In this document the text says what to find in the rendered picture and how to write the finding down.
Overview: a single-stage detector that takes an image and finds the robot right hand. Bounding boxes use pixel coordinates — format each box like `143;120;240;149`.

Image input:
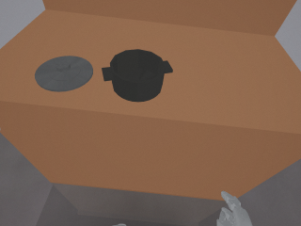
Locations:
216;191;253;226

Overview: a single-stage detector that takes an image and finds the pot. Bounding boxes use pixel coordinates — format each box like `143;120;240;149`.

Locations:
102;49;173;103

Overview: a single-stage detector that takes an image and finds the lid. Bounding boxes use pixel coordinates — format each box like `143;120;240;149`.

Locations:
35;56;93;92

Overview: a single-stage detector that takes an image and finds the table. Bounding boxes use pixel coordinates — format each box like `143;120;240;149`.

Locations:
0;0;301;201

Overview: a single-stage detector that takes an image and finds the knob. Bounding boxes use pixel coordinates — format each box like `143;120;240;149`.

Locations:
55;60;71;73

